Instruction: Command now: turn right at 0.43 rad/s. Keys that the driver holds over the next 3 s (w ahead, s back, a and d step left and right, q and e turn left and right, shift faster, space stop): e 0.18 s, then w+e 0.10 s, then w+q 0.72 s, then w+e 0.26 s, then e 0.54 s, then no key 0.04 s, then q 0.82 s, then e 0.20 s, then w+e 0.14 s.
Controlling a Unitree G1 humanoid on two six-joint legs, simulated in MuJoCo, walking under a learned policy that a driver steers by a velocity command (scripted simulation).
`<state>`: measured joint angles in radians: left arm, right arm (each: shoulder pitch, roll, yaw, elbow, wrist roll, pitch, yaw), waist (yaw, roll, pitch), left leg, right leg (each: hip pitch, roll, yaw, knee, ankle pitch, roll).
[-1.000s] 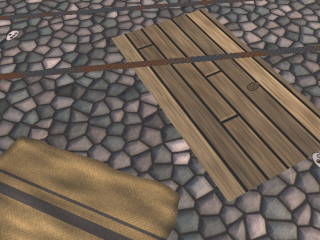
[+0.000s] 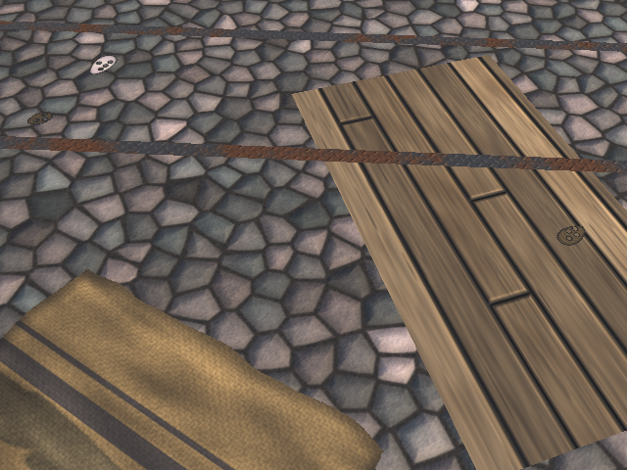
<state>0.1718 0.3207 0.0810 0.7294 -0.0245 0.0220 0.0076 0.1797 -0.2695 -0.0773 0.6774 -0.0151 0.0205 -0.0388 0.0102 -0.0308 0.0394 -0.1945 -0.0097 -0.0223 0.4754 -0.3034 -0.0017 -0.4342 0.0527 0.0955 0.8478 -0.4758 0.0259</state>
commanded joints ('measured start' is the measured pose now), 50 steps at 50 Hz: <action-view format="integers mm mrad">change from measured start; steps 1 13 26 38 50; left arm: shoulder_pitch -7 189 140 165 96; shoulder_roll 89 220 129 169 96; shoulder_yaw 34 56 12 34 -8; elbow -76 -135 -65 15 -83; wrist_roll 0 33 32 6 42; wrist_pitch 9 -35 -99 -78 -128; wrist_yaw -3 -28 3 -5 -11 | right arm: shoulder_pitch -66 -111 -71 -148 65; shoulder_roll -146 -141 -109 -94 -170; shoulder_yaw -37 -28 -12 12 -13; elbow -70 -102 -9 -99 -79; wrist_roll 16 26 36 41 20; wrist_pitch -27 -45 -74 -90 -95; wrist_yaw -12 15 47 101 52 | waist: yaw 7 84 48 62 13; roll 150 -146 -65 -48 98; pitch -44 -158 18 55 -66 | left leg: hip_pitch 130 -578 -555 -442 5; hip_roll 334 30 108 50 173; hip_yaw -209 -73 -33 74 -305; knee -105 739 342 119 -271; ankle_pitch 628 -351 254 155 295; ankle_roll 222 -32 -46 64 297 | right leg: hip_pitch -187 463 387 510 -203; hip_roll -71 -414 -298 -333 -166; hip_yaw -7 591 116 -136 -31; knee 213 -609 -760 -629 237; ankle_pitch -62 39 139 630 234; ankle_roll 39 -394 -235 -186 14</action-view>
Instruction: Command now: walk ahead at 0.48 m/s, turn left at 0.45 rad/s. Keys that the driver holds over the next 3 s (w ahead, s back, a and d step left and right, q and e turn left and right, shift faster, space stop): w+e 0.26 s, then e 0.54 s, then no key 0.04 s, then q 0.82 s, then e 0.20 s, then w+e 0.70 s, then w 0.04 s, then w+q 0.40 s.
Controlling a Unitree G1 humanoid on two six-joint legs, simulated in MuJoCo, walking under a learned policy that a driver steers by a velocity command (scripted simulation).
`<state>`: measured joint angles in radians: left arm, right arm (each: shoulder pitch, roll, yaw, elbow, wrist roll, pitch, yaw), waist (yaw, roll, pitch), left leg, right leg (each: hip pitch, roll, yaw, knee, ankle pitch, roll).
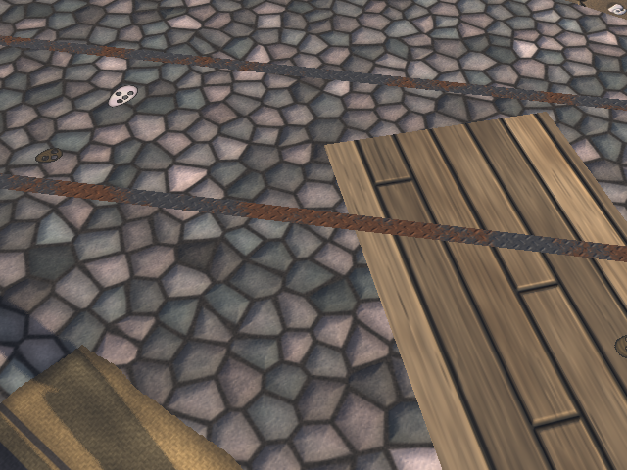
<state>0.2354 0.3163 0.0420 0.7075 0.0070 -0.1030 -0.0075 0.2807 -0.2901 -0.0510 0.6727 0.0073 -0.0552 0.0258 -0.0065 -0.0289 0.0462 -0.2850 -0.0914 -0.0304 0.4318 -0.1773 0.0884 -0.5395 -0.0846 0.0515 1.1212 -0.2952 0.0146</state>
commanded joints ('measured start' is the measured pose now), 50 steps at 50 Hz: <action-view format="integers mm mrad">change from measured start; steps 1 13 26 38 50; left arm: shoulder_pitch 33 -220 -35 -32 -41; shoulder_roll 90 59 142 157 33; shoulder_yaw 27 6 50 63 25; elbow -55 -121 -115 -114 -82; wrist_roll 10 -25 -6 -20 1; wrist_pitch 5 -9 54 134 146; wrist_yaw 4 -54 -2 44 40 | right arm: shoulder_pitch -39 75 5 -173 -165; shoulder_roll -148 -182 -117 -111 -127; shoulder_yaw -37 -41 2 -14 -18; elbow -64 69 -33 -68 -28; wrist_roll -2 2 -22 -8 -6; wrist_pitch -22 -10 16 14 38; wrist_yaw -18 -31 -55 -50 -27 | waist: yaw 35 -63 -27 26 22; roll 94 88 -27 -124 212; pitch -65 23 -146 -150 -96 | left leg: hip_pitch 76 356 -252 -161 83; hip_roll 246 328 117 46 216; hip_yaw -245 -79 -54 -98 -257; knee -239 -183 674 214 -58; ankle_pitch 216 346 -240 -89 384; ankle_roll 202 93 -169 -175 78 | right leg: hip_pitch -99 -120 319 340 192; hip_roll -28 35 -81 -26 127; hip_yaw -1 -30 258 414 17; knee -82 -595 -784 -697 -352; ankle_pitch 99 322 813 395 -188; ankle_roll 41 -69 -306 -214 104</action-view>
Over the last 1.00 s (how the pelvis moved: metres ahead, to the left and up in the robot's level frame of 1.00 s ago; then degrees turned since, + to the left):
0.28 0.01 0.00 6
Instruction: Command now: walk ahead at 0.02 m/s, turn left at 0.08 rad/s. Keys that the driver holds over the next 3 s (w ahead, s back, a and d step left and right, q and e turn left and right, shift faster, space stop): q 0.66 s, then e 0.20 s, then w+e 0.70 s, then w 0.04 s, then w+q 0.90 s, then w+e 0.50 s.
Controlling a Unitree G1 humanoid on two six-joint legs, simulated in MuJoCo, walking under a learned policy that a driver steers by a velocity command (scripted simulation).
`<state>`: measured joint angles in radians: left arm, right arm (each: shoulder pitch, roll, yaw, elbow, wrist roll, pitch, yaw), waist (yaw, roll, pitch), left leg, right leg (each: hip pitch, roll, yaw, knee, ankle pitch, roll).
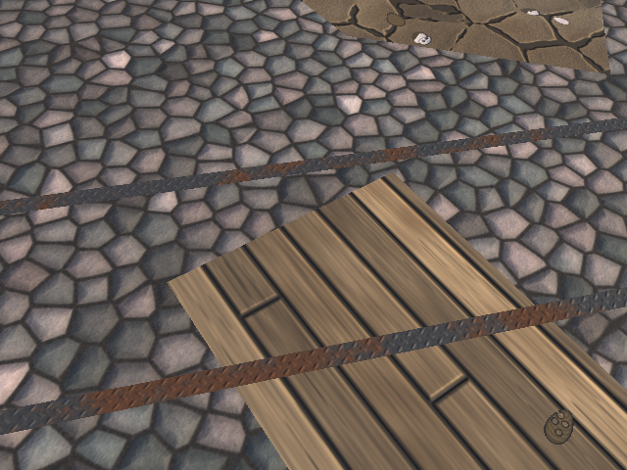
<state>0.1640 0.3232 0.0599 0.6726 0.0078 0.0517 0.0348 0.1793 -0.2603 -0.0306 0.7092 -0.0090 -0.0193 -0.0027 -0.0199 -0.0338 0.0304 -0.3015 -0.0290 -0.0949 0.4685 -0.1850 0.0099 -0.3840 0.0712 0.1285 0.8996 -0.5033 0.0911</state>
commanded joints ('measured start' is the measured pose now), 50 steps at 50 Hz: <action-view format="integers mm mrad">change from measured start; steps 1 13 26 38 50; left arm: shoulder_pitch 7 -22 54 8 211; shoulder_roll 33 90 119 46 151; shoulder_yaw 10 37 51 23 37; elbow -50 -30 40 32 86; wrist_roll -8 13 -30 -10 -30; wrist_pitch -14 -51 -55 -34 -87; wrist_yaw -2 9 -12 -2 -20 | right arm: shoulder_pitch -25 29 90 -47 -151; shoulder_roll -190 -200 -213 -129 -121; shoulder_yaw -51 -92 -99 -38 -36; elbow -60 -67 -127 -144 -125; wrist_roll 12 29 27 -4 19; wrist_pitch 11 34 68 21 -22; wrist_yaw -2 -22 10 -22 -14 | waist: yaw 11 10 -5 19 64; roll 234 -103 12 157 -152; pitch -90 -52 -112 -127 86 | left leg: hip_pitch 139 -277 233 145 -180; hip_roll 160 -10 37 200 -17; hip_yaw -223 -25 70 -138 100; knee -88 633 -68 -143 219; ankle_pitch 389 -396 220 233 -389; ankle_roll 169 -71 30 207 32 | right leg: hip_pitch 43 296 142 -30 132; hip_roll -18 -414 -272 -128 -276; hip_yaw -67 181 -185 -74 286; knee -187 -565 -229 -5 -642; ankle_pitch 34 779 529 164 -275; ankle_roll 26 -344 -141 7 -314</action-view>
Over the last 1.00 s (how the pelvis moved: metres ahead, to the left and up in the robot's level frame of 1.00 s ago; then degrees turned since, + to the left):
0.40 -0.02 0.00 -20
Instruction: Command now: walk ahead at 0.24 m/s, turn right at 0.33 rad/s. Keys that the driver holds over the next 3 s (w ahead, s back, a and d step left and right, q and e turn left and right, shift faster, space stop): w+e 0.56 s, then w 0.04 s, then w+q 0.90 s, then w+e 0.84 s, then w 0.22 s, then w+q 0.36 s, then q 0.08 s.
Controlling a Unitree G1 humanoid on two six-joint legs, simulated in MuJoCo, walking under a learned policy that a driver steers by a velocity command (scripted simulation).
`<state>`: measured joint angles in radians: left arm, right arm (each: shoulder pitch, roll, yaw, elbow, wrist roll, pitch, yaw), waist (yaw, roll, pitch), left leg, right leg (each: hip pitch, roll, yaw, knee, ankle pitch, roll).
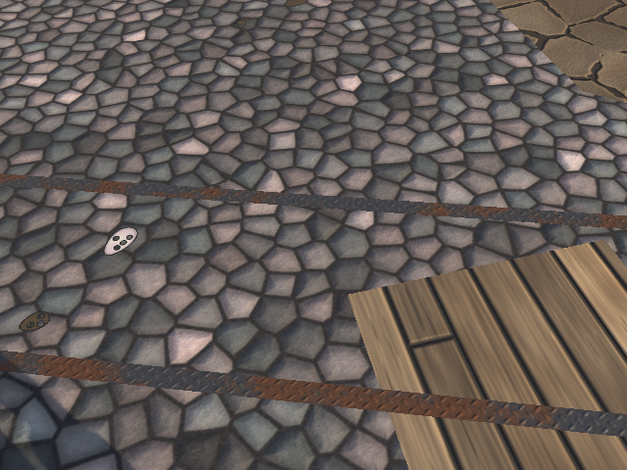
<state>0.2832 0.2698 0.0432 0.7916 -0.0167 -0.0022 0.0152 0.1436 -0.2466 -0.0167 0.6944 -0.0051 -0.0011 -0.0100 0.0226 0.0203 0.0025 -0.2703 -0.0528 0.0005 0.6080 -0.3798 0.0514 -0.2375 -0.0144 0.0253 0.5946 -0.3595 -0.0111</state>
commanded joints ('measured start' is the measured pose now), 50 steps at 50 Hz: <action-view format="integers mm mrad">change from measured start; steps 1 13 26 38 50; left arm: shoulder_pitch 114 45 -126 145 -76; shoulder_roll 225 146 57 234 96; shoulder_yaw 57 53 24 87 52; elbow -25 -125 -224 -196 -89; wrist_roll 6 -10 -9 17 35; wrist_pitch -44 -21 -43 -54 -130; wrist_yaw -2 16 -36 -36 -32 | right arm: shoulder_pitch -150 60 149 239 151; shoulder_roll -117 -148 -162 -212 -103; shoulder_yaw -50 -85 -78 -55 -56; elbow -131 -53 33 121 64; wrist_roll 34 41 0 21 35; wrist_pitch -62 -104 -109 -68 -23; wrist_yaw -2 30 7 3 1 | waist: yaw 34 -89 -72 183 -40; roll -293 -152 44 13 -81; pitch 143 -30 80 -244 55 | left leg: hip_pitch -320 267 259 21 -377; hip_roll -34 30 296 234 207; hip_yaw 13 -17 -56 63 -131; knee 174 -166 -463 257 453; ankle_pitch -136 223 425 743 260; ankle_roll -17 -66 121 28 -73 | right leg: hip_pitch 56 -153 -564 459 73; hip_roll -286 -74 -85 -122 -230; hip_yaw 611 335 69 89 -33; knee -452 -220 374 -30 -491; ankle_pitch -434 -23 245 356 370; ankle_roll -270 -97 30 -183 -190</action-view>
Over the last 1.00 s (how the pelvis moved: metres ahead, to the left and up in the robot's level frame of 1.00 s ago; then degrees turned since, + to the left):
0.00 0.03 -0.01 19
